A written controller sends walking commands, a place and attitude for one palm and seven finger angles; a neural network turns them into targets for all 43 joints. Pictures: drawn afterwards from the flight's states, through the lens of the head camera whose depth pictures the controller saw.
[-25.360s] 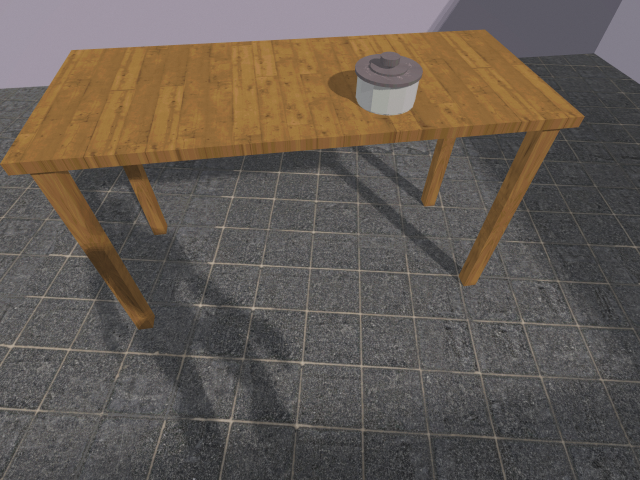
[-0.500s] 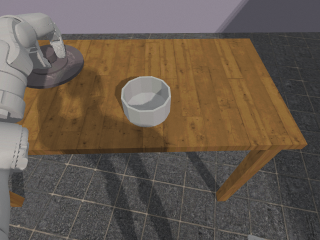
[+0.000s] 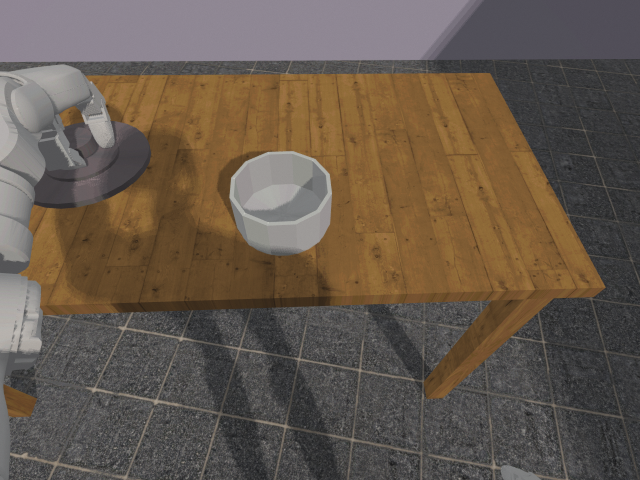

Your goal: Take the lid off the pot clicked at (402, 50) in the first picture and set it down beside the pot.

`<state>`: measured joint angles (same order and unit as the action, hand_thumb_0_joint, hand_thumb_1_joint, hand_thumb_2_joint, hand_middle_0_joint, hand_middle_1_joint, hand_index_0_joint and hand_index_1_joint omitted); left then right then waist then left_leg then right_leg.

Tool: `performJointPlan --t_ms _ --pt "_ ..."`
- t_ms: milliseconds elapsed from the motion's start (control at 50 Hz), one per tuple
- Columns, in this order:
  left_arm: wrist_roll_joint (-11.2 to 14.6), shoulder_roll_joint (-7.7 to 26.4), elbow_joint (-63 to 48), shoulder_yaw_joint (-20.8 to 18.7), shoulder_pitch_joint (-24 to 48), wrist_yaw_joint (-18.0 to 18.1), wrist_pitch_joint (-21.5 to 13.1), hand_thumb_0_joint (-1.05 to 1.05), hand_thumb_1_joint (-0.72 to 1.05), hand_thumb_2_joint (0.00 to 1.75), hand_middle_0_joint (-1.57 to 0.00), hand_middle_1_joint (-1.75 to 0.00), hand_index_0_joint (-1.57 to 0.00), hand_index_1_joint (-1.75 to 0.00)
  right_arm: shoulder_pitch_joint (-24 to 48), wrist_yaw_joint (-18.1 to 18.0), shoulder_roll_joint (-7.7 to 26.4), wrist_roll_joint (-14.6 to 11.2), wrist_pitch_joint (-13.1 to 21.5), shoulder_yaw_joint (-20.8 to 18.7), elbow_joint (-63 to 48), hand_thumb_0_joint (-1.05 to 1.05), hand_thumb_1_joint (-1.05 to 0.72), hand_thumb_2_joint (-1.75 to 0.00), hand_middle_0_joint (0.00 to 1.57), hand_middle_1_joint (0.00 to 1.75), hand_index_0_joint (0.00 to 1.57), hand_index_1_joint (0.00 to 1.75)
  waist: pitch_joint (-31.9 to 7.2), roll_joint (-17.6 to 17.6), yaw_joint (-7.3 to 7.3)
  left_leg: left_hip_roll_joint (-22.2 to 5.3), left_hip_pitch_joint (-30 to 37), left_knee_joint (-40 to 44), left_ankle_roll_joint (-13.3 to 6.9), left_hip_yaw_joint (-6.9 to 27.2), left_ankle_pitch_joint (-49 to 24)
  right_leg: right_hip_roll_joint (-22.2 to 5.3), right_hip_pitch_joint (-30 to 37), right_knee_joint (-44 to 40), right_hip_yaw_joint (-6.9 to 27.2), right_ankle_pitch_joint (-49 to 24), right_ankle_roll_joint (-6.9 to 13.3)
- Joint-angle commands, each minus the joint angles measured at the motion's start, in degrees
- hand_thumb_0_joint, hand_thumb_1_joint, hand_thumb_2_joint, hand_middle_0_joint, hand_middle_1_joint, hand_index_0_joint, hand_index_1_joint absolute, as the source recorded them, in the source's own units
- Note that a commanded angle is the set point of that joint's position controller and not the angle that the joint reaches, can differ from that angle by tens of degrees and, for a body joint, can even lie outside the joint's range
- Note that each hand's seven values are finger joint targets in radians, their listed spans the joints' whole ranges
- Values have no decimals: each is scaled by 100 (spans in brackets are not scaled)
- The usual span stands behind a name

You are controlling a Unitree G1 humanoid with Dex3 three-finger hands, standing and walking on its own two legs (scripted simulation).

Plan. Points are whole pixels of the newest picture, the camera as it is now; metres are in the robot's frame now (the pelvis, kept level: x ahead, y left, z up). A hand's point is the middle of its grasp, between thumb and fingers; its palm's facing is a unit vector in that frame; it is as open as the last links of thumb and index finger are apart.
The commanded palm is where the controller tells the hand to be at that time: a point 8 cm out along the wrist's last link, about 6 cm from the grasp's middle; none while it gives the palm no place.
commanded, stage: lower the lid onto the table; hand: left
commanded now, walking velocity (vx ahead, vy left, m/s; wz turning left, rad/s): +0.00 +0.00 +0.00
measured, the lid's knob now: (74, 143) +0.49 +0.29 +0.15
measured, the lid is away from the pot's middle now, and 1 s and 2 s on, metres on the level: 0.25 0.24 0.24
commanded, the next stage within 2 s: open the fingers wide in 1.90 s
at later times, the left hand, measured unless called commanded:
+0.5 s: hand (78, 163) +0.46 +0.28 +0.14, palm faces -0.41 -0.09 -0.91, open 6.9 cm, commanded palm +0.47 +0.28 +0.21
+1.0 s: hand (93, 183) +0.46 +0.28 +0.11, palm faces -0.43 -0.08 -0.90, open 6.9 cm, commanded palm +0.47 +0.28 +0.18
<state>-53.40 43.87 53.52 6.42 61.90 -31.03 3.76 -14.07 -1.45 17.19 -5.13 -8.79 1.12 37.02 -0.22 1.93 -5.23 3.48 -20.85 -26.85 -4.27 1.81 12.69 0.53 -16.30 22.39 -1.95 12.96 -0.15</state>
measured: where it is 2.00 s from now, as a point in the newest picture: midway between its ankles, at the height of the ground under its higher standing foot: outside the picture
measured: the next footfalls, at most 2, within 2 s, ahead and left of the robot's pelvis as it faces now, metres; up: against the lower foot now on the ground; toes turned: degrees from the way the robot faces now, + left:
none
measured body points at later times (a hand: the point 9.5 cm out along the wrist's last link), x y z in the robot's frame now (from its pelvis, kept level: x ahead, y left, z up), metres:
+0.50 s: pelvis +0.00 +0.01 +0.00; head +0.06 +0.01 +0.44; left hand +0.48 +0.29 +0.19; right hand +0.06 -0.27 -0.12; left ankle +0.00 +0.07 -0.74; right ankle -0.02 -0.13 -0.74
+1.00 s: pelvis +0.00 +0.01 +0.00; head +0.06 +0.01 +0.44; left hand +0.48 +0.28 +0.16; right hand +0.06 -0.26 -0.13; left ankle +0.00 +0.07 -0.74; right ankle -0.02 -0.13 -0.74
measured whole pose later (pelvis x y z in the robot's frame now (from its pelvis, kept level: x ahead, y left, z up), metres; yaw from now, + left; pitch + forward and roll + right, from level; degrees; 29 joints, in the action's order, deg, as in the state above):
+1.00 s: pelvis +0.00 +0.01 +0.00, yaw -1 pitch +9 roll -2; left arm -54.2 40.8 56.8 4.8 55.5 -24.3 -3.2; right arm -16.0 -2.0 16.4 -4.2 -9.4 0.8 37.7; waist -1.5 2.3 -5.6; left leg 3.9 -24.0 -28.3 -5.1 0.8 13.2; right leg 0.1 -19.6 23.7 -1.0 13.2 -0.7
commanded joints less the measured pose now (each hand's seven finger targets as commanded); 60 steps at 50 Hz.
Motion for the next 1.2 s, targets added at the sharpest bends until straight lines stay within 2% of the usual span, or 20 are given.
performJointPlan --t_ms 0,40,120,160,240,400,420,440,520,540,600,660,700,760,920,940,980,1100,1160,1180 --pt "-52 1868 -1859 -543 3598 356 -116 0 62 104 -82 -104 -93 -105 -43 -69 885 -5 164 -337 -562 0 -90 -90 20 30 20 30 -2862 706 -17 -130 2285 -146 -116 348 -2839 212 159 -44 -51 -1812 255" --pt "-14 1936 -2248 -670 3500 413 -218 0 62 104 -82 -104 -93 -105 -61 -74 855 46 195 -366 -604 0 -90 -90 20 30 20 30 -3176 872 -6 -148 2572 -238 -97 425 -3301 222 128 -13 -19 -1868 251" --pt "194 1424 -1170 -334 2951 371 -203 0 62 104 -82 -104 -93 -105 -151 -88 915 -34 123 -336 -427 0 -90 -90 20 30 20 30 -2317 497 -98 -139 2028 -125 -97 319 -2510 192 -119 -99 -132 -1584 269" --pt "126 1388 -1102 -231 3328 391 -177 0 62 104 -82 -104 -93 -105 -98 -100 904 -42 95 -303 -394 0 -90 -90 20 30 20 30 -2221 310 -101 -114 1810 -6 -108 266 -1849 209 -92 -91 -147 -1346 262" --pt "-11 1860 -1827 -514 3840 583 -367 0 62 104 -82 -104 -93 -105 -162 -156 888 20 197 -310 -429 0 -90 -90 20 30 20 30 -2947 635 -45 -134 2202 -66 -102 344 -2201 207 132 -31 -65 -1513 288" --pt "-30 1801 -799 -556 3254 712 -458 0 62 104 -82 -104 -93 -105 -290 -181 912 0 221 -273 -322 0 -90 -90 20 30 20 30 -2389 631 -44 -168 1813 -10 -68 301 -2045 208 -110 -21 -122 -1383 311" --pt "-35 1676 -804 -461 3201 720 -480 0 62 104 -82 -104 -93 -105 -298 -171 925 25 237 -289 -339 0 -90 -90 20 30 20 30 -2430 712 -39 -154 1825 -51 -65 287 -2203 189 -127 -22 -105 -1437 327" --pt "-88 1934 -1089 -671 3357 756 -495 0 62 104 -82 -104 -93 -105 -331 -162 922 38 221 -309 -357 0 -90 -90 20 30 20 30 -2659 698 -18 -190 1967 -59 -62 316 -2261 206 -43 -11 -94 -1455 307" --pt "-31 1551 -884 -457 3024 752 -535 0 62 104 -82 -104 -93 -105 -418 -163 930 49 223 -352 -366 0 -90 -90 20 30 20 30 -2722 666 -87 -208 2125 -171 -50 348 -2644 215 -250 -8 -99 -1487 299" --pt "-39 1848 -980 -705 3083 763 -547 0 62 104 -82 -104 -93 -105 -443 -156 937 52 192 -355 -349 0 -90 -90 20 30 20 30 -2792 568 -50 -213 2090 -166 -64 356 -2601 233 -144 13 -93 -1519 280" --pt "12 1652 -1088 -583 3139 758 -588 0 62 104 -82 -104 -93 -105 -474 -169 926 58 190 -386 -363 0 -90 -90 20 30 20 30 -2953 522 -88 -207 2216 -189 -80 363 -2802 245 -181 31 -98 -1597 261" --pt "-25 1886 -1311 -798 3074 837 -670 0 62 104 -82 -104 -93 -105 -498 -148 932 86 170 -401 -350 0 -90 -90 20 30 20 30 -3084 754 -58 -243 2450 -256 -36 413 -3317 255 -266 55 -77 -1681 265" --pt "-41 1754 -846 -730 2793 861 -666 0 62 104 -82 -104 -93 -105 -507 -154 924 74 151 -374 -315 0 -90 -90 20 30 20 30 -2681 669 -75 -244 2202 -219 -12 393 -3014 266 -412 35 -109 -1494 277" --pt "-94 1985 -1038 -938 2737 961 -711 0 62 104 -82 -104 -93 -105 -468 -130 925 93 125 -378 -377 0 -90 -90 20 30 20 30 -2820 802 1 -244 2194 -217 5 389 -3070 252 -293 66 -97 -1528 305" --pt "-1 1480 -1179 -608 2732 1004 -718 0 62 104 -82 -104 -93 -105 -463 -136 912 94 100 -416 -403 0 -90 -90 20 30 20 30 -2864 819 -89 -294 2390 -284 13 389 -3174 234 -564 46 -98 -1437 291" --pt "-33 1825 -1248 -894 2763 1038 -735 0 62 104 -82 -104 -93 -105 -514 -138 913 116 87 -410 -394 0 -90 -90 20 30 20 30 -2998 713 -51 -292 2375 -283 6 416 -3099 254 -415 76 -84 -1455 278" --pt "-15 1908 -1130 -970 2639 1064 -773 0 62 104 -82 -104 -93 -105 -469 -169 905 108 85 -386 -405 0 -90 -90 20 30 20 30 -3010 563 -34 -257 2233 -266 -46 344 -2869 234 -287 79 -61 -1501 271" --pt "-34 1435 -639 -482 2701 1105 -728 0 62 104 -82 -104 -93 -105 -481 -227 935 43 93 -343 -267 0 -90 -90 20 30 20 30 -2388 563 -142 -238 1871 -211 -64 293 -2063 245 -699 59 -107 -1071 299" --pt "-100 1802 -866 -765 2698 1170 -827 0 62 104 -82 -104 -93 -105 -458 -269 919 58 95 -335 -334 0 -90 -90 20 30 20 30 -2792 767 -85 -228 2011 -286 -60 278 -2321 232 -516 136 -46 -1232 308" --pt "-69 1513 -784 -533 2733 1153 -819 0 62 104 -82 -104 -93 -105 -462 -280 895 57 103 -317 -311 0 -90 -90 20 30 20 30 -2680 699 -138 -218 1933 -280 -68 266 -2202 236 -559 132 -69 -1215 302"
